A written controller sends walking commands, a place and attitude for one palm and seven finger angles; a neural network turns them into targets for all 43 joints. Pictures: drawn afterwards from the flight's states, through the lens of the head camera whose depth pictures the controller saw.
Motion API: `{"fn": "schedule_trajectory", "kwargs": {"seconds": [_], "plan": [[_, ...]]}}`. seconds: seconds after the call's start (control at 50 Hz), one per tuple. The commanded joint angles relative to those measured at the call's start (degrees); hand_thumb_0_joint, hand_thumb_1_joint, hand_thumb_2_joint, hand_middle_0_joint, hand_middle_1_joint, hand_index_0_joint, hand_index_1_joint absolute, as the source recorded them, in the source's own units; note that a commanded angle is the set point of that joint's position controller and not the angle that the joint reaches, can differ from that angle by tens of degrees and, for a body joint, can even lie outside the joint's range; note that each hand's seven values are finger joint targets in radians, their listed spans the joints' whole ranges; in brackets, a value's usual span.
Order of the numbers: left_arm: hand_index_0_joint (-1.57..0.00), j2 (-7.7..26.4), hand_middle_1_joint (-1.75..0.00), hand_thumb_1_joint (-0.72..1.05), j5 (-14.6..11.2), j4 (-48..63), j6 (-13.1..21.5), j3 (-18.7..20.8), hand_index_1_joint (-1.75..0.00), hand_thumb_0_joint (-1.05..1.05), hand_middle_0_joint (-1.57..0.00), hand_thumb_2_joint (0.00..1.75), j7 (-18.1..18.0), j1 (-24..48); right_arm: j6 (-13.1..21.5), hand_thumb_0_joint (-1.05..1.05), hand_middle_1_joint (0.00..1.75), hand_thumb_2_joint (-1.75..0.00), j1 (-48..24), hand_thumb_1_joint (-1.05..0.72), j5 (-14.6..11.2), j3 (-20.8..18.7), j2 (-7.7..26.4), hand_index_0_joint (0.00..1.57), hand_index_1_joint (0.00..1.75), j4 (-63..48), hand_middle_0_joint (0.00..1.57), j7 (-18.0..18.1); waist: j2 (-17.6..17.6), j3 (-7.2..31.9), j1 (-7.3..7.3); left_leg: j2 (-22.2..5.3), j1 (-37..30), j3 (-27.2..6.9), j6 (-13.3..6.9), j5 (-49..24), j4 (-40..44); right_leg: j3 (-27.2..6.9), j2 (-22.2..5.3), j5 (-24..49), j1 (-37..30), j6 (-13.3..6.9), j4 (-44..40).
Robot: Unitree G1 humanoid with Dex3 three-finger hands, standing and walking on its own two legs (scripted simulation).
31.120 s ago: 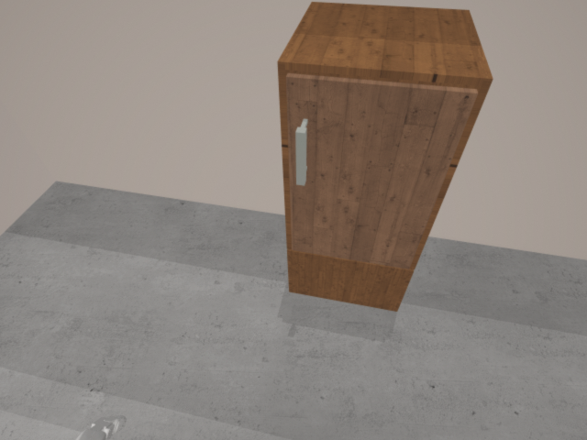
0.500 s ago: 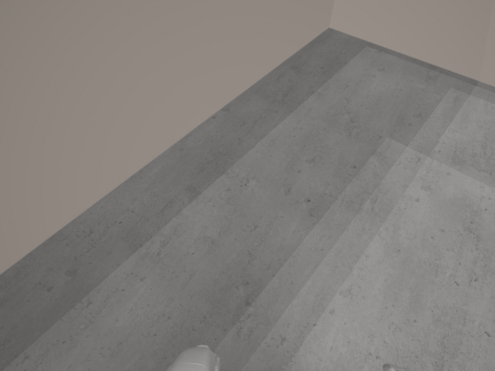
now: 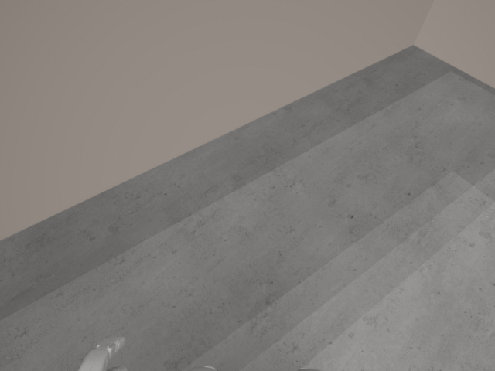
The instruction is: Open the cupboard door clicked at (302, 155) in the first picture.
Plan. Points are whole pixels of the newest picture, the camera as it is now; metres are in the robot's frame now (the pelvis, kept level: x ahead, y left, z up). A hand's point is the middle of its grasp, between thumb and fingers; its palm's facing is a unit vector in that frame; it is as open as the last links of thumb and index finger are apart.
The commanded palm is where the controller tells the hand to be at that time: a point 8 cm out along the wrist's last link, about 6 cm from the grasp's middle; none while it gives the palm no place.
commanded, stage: turn to face it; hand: left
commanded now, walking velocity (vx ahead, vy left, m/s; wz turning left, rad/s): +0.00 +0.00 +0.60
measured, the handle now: out of the picture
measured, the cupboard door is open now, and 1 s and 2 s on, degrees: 48 48 48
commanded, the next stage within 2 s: none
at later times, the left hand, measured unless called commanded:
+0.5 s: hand out of the picture -0.03 +0.22 -0.19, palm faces +0.36 -0.90 -0.24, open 7.4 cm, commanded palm none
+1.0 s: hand out of the picture +0.00 +0.16 -0.14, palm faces +0.56 -0.77 -0.30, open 7.4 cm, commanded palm none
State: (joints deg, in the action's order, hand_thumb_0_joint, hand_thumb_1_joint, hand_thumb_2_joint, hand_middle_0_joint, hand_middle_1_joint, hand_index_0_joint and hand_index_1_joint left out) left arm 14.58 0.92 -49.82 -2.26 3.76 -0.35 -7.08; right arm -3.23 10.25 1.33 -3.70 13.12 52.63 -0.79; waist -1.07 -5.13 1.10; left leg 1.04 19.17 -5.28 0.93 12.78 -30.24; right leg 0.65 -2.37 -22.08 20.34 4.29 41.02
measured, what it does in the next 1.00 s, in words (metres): steps on the spot, turning left: right foot, then left foot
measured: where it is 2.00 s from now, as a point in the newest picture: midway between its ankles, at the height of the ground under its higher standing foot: outside the picture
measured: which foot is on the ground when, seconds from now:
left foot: down 0.00-0.02, up 0.04-0.40, down 0.42-0.86, up 0.88-1.00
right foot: up 0.00-0.02, down 0.04-0.42, up 0.44-0.84, down 0.86-1.00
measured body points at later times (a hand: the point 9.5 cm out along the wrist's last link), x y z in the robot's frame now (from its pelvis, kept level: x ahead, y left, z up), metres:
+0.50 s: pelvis +0.00 +0.00 -0.01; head +0.04 +0.04 +0.43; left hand -0.04 +0.27 -0.17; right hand +0.20 -0.21 -0.13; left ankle -0.02 +0.10 -0.73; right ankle -0.01 -0.14 -0.68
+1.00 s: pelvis +0.03 -0.06 +0.01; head +0.10 -0.06 +0.45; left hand -0.03 +0.20 -0.12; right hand +0.24 -0.24 -0.16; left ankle -0.06 +0.05 -0.65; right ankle +0.06 -0.14 -0.73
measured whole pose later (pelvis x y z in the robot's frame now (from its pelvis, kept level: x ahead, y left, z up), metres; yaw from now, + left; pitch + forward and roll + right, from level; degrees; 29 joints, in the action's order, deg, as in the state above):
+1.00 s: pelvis +0.03 -0.06 +0.01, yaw +37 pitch +1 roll +3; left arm 10.3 1.0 -49.7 -0.7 1.8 -1.4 -9.7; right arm -4.9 9.9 1.0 -5.5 15.0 54.3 -1.4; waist -2.1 -6.1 1.9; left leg 2.1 30.5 -1.7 3.6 24.4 -64.8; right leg 6.0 -3.4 -18.7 12.2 -2.0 30.2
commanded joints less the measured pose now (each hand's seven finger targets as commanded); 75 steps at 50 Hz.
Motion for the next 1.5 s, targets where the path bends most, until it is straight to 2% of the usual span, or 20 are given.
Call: {"fn": "schedule_trajectory", "kwargs": {"seconds": [0.0, 0.02, 0.12, 0.26, 0.34, 0.36, 0.4, 0.42, 0.56, 0.78, 0.8, 0.84, 0.86, 0.96, 1.18, 1.26, 1.28, 1.3, 1.32, 1.48], "plan": [[-0.2, 11.9, -0.3, 0.9, 0.7, 1.7, 2.9, 2.9, -0.3, 0.0, -0.2, 0.9, -1.2, -10.8, 1.6, 0.0, 0.3, -0.9, -3.0, -0.9, -1.2, -2.7, 6.4, 0.2, 0.3, -6.3, 0.2, 0.5, 13.6, 11.3, -4.95, 0.8, 16.1, -1.0, 0.0, 10.4, -12.0, -14.9, -16.6, 9.2, -25.8, -5.2, -25.9], [-0.2, 14.1, -0.3, 0.9, 0.7, 2.4, 2.7, 2.7, -0.3, 0.0, -0.2, 0.9, -1.5, -9.8, 1.6, 0.0, 0.3, -0.9, -4.6, -0.9, -0.7, -2.7, 6.9, 0.2, 0.3, -7.3, 0.2, 0.4, 19.7, 9.3, -5.11, 2.3, 17.9, 3.1, 1.6, 23.6, -27.0, -23.0, -27.2, 18.2, -19.1, -11.4, -26.1], [-0.2, 6.2, -0.3, 0.9, -0.1, 4.1, 2.9, 0.5, -0.3, 0.0, -0.2, 0.9, -1.5, -2.3, -0.2, 0.0, 0.3, -0.9, -2.3, -0.9, -0.3, -2.2, 5.7, 0.2, 0.3, -3.3, 0.2, -0.7, 13.5, 4.9, -0.13, -2.7, 16.5, 4.6, 3.4, 11.2, -39.4, -1.1, -15.6, 34.3, -14.3, -9.7, -20.2], [-0.2, 9.0, -0.3, 0.9, 0.7, 1.8, 2.8, 1.8, -0.3, 0.0, -0.2, 0.9, -1.5, -8.4, 0.4, 0.0, 0.3, -0.9, -7.7, -0.9, -0.8, -1.0, 3.6, 0.2, 0.3, -4.3, 0.2, -1.2, 12.4, 6.2, -3.6, -2.1, 8.9, 10.7, 3.3, 12.7, -17.0, 3.6, -17.7, 40.7, -19.7, -10.1, -16.2], [-0.2, 10.2, -0.3, 0.9, 0.4, 1.7, 2.6, 2.6, -0.3, 0.0, -0.2, 0.9, -1.1, -7.3, 1.1, 0.0, 0.3, -0.9, -3.9, -0.9, -0.7, -1.1, 4.9, 0.2, 0.3, -4.1, 0.2, -0.9, 11.5, 8.1, -1.4, -0.8, -1.0, 12.4, 1.6, 6.2, -4.0, 6.5, -18.3, 38.5, -16.2, -8.1, -9.7], [-0.2, 9.8, -0.3, 0.9, 0.1, 1.8, 2.5, 2.5, -0.3, 0.0, -0.2, 0.9, -0.9, -6.5, 1.5, 0.0, 0.3, -0.9, -0.4, -0.9, -0.6, -1.6, 6.5, 0.2, 0.3, -3.4, 0.2, -1.0, 8.2, 9.7, 0.7, -1.2, -8.7, 10.9, 0.8, -0.5, 2.9, 8.6, -17.2, 34.7, -11.8, -5.8, -3.0], [-0.2, 3.1, -0.3, 0.9, -0.5, 6.1, 1.8, 0.8, -0.3, 0.0, -0.2, 0.9, -0.4, -2.2, 2.0, 0.0, 0.3, -0.9, 9.2, -0.9, 0.0, -4.6, 17.8, 0.2, 0.3, -1.7, 0.2, 0.1, -18.4, 13.5, 6.15, -25.2, -22.9, -21.7, -12.6, -37.5, 8.4, 8.8, -4.3, -17.7, 13.9, 1.4, 21.5], [-0.2, 4.9, -0.3, 0.9, 0.0, 6.8, 0.9, 0.8, -0.3, 0.0, -0.2, 0.9, -0.8, 0.2, 1.5, 0.0, 0.3, -0.9, 10.5, -0.9, -0.2, -4.2, 17.7, 0.2, 0.3, -0.7, 0.2, 0.5, -11.4, 13.8, 5.83, -26.9, -21.3, -19.5, -15.8, -36.6, 7.5, 1.0, -5.1, -17.0, 15.0, 0.0, 26.2], [-0.2, 4.9, -0.3, 0.9, 0.5, 2.0, 0.3, 1.5, -0.3, 0.0, -0.2, 0.9, 0.2, -3.2, 2.4, 0.0, 0.3, -0.9, -1.3, -0.9, -0.2, -2.2, 11.7, 0.2, 0.3, -4.6, 0.2, 1.5, -6.1, 7.4, -0.71, -12.9, -7.9, -7.8, -8.7, -9.7, 12.5, -0.8, -3.5, 1.2, 10.8, 0.8, 23.9], [-0.2, 4.3, -0.3, 0.9, -0.5, 3.6, 1.5, 1.0, -0.3, 0.0, -0.2, 0.9, -0.5, -4.7, 1.5, 0.0, 0.3, -0.9, -1.8, -0.9, -0.1, -3.4, 12.0, 0.2, 0.3, -4.9, 0.2, 1.1, -8.7, 9.7, -1.55, -9.8, -2.7, -15.6, -8.4, -13.9, 5.8, 1.1, 2.7, 2.8, -7.1, -0.5, -7.9], [-0.2, 5.3, -0.3, 0.9, -0.5, 3.0, 2.0, 1.4, -0.3, 0.0, -0.2, 0.9, -0.8, -7.1, 1.5, 0.0, 0.3, -0.9, -2.6, -0.9, -0.5, -3.3, 10.9, 0.2, 0.3, -5.2, 0.2, 1.1, -6.0, 10.6, -3.04, -7.8, 1.3, -14.9, -6.5, -11.1, 3.0, 0.4, 1.6, 8.1, -14.2, -0.8, -16.1], [-0.2, 13.4, -0.3, 0.9, 0.9, 2.9, 2.7, 3.0, -0.3, 0.0, -0.2, 0.9, -1.6, -9.6, 1.7, 0.0, 0.3, -0.9, -3.4, -0.9, -1.0, -2.6, 5.3, 0.2, 0.3, -7.1, 0.2, 0.6, 19.2, 9.5, -4.99, 5.0, 18.6, 2.5, 1.7, 19.9, -19.9, -23.8, -23.7, 13.1, -23.0, -10.2, -26.7], [-0.2, 13.1, -0.3, 0.9, 0.5, 3.4, 2.6, 2.4, -0.3, 0.0, -0.2, 0.9, -1.8, -8.1, 1.4, 0.0, 0.3, -0.9, -3.2, -0.9, -0.5, -3.2, 8.2, 0.2, 0.3, -6.7, 0.2, 0.4, 14.7, 9.1, -4.05, 1.6, 16.0, 0.5, 1.4, 22.6, -31.2, -21.5, -27.3, 19.7, -16.0, -13.7, -25.4], [-0.2, 5.6, -0.3, 0.9, -0.1, 3.9, 3.1, 0.6, -0.3, 0.0, -0.2, 0.9, -1.7, -3.3, -0.1, 0.0, 0.3, -0.9, -2.0, -0.9, -0.4, -2.3, 5.2, 0.2, 0.3, -2.9, 0.2, -0.7, 11.3, 5.9, -0.17, -1.6, 16.8, 4.2, 3.5, 10.0, -38.3, -0.7, -14.5, 38.8, -17.9, -9.5, -19.6], [-0.2, 8.3, -0.3, 0.9, 0.7, 0.5, 3.0, 1.9, -0.3, 0.0, -0.2, 0.9, -1.6, -11.8, 0.3, 0.0, 0.3, -0.9, -10.0, -0.9, -0.7, -0.5, 3.5, 0.2, 0.3, -4.4, 0.2, -1.0, 12.7, 5.6, -4.09, -1.6, 8.2, 11.0, 2.0, 12.5, -14.8, 4.6, -18.6, 48.2, -21.7, -10.5, -15.0], [-0.2, 9.6, -0.3, 0.9, 0.2, 0.6, 3.0, 2.4, -0.3, 0.0, -0.2, 0.9, -1.1, -9.0, 1.2, 0.0, 0.3, -0.9, -3.1, -0.9, -0.4, -1.1, 5.8, 0.2, 0.3, -3.5, 0.2, -0.7, 9.6, 9.4, 0.51, 0.0, -6.6, 12.3, -0.2, 2.7, -0.2, 9.2, -18.0, 45.6, -15.8, -7.2, -3.8], [-0.2, 9.0, -0.3, 0.9, -0.2, 1.4, 2.8, 2.3, -0.3, 0.0, -0.2, 0.9, -0.8, -8.0, 1.6, 0.0, 0.3, -0.9, 1.9, -0.9, -0.2, -2.0, 8.9, 0.2, 0.3, -2.3, 0.2, -0.5, 2.9, 12.8, 3.48, -4.3, -18.5, 7.2, -2.5, -9.9, 4.2, 11.3, -15.8, 35.0, -6.7, -4.2, 6.3], [-0.2, 4.5, -0.3, 0.9, -0.8, 4.1, 2.5, 1.2, -0.3, 0.0, -0.2, 0.9, -0.2, -5.7, 2.0, 0.0, 0.3, -0.9, 6.4, -0.9, 0.2, -3.9, 16.2, 0.2, 0.3, -1.9, 0.2, -0.1, -15.8, 13.9, 6.03, -22.4, -26.8, -17.7, -11.9, -33.3, 6.7, 11.4, -5.7, -10.8, 12.0, 0.5, 21.1], [-0.2, 5.1, -0.3, 0.9, -0.2, 5.8, 1.4, 0.7, -0.3, 0.0, -0.2, 0.9, -0.8, -1.9, 1.5, 0.0, 0.3, -0.9, 9.1, -0.9, -0.5, -3.8, 17.8, 0.2, 0.3, -0.8, 0.2, 0.5, -11.7, 14.4, 6.11, -26.6, -24.5, -20.8, -16.6, -42.0, 7.0, 2.7, -4.4, -17.4, 14.8, -0.2, 26.8], [-0.2, 5.0, -0.3, 0.9, 0.5, 1.6, 0.2, 1.5, -0.3, 0.0, -0.2, 0.9, 0.0, -5.1, 2.6, 0.0, 0.3, -0.9, -2.5, -0.9, -0.3, -1.8, 11.7, 0.2, 0.3, -4.5, 0.2, 1.4, -5.1, 6.1, -1.34, -12.9, -6.7, -8.0, -9.5, -10.8, 13.3, -0.9, -3.7, 1.3, 9.7, 1.0, 23.8]]}}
